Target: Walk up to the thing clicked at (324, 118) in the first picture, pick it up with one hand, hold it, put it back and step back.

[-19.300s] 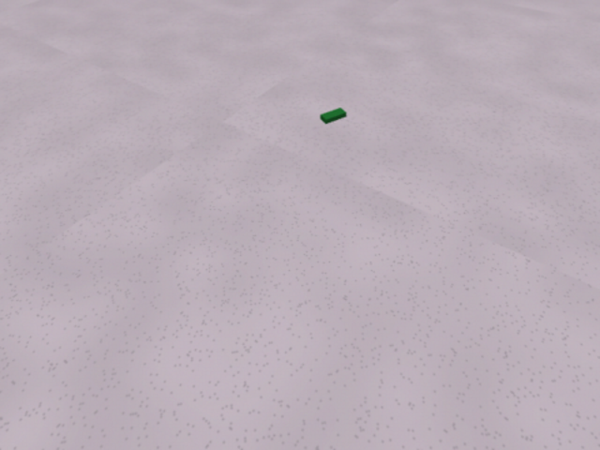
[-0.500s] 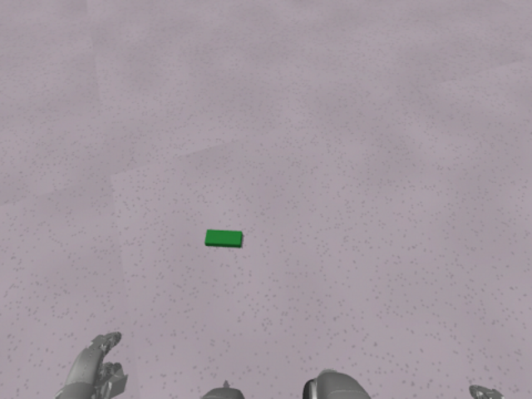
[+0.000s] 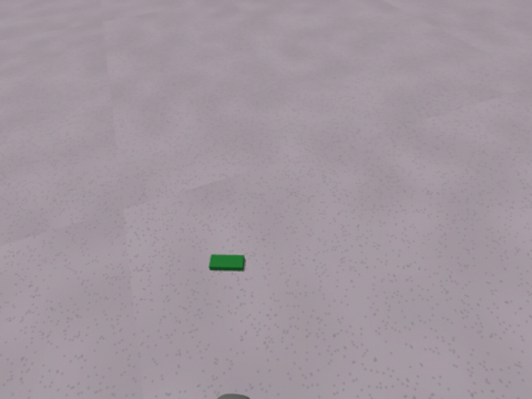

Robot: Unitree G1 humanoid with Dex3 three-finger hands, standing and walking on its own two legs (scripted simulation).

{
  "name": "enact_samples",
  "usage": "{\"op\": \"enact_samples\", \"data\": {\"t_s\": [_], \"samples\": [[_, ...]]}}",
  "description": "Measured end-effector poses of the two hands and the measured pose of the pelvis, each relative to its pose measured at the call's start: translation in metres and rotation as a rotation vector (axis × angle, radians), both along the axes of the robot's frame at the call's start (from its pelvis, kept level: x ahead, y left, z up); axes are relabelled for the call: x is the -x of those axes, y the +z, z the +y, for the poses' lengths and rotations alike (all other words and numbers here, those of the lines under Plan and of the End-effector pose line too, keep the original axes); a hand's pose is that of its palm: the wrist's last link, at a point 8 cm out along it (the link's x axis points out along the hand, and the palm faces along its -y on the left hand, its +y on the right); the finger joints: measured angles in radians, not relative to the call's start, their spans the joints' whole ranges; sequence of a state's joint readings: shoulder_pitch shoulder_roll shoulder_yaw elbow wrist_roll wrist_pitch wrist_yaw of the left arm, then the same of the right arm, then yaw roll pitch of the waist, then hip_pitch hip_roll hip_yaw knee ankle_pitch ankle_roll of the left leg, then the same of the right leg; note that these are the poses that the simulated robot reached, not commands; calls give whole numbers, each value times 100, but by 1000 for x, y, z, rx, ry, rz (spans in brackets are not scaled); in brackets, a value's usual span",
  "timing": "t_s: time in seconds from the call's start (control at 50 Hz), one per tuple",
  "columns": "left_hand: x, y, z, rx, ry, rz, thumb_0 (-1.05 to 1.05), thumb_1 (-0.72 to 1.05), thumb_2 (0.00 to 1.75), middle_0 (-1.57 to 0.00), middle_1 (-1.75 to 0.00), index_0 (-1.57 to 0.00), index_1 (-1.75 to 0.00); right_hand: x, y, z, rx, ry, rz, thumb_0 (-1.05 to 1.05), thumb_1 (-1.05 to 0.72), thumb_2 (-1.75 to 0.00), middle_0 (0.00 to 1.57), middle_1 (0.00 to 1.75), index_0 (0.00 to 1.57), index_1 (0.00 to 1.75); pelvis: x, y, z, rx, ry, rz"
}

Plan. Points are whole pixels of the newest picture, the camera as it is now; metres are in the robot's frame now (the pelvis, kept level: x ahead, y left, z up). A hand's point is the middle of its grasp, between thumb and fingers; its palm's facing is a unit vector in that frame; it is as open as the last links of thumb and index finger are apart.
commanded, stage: walk up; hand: left
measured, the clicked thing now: (227, 262) +0.77 +0.29 -0.76
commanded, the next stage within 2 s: stand in 1.14 s
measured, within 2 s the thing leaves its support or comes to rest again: neither
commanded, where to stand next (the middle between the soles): +0.39 +0.04 m, yaw +1 degrees
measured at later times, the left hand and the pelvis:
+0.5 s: hand out of the picture +0.09 +0.29 -0.16, palm faces +0.00 -0.93 -0.37, open 7.4 cm; pelvis +0.03 +0.02 -0.01, yaw +0 degrees
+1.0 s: hand (137, 373) +0.18 +0.27 -0.14, palm faces +0.03 -0.95 -0.31, open 7.4 cm; pelvis +0.06 +0.02 +0.01, yaw +1 degrees
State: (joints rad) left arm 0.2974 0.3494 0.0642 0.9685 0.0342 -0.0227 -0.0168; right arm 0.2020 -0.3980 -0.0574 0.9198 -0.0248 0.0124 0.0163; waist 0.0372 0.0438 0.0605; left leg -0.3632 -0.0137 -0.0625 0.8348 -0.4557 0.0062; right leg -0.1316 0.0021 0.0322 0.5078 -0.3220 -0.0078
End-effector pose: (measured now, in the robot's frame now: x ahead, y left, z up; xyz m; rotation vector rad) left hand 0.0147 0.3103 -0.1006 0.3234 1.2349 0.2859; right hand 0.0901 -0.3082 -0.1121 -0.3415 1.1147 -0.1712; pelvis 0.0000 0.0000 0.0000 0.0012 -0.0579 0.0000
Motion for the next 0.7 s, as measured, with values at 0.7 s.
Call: {"op": "enact_samples", "data": {"t_s": [0.7], "samples": [[-101,-15,10,50,-37,-63,0,90,90,-20,-30,-21,-30,-26,-12,35,-15,-28,82,1,-91,-90,21,30,20,30,-47,-4,21,3,14,12]]}}
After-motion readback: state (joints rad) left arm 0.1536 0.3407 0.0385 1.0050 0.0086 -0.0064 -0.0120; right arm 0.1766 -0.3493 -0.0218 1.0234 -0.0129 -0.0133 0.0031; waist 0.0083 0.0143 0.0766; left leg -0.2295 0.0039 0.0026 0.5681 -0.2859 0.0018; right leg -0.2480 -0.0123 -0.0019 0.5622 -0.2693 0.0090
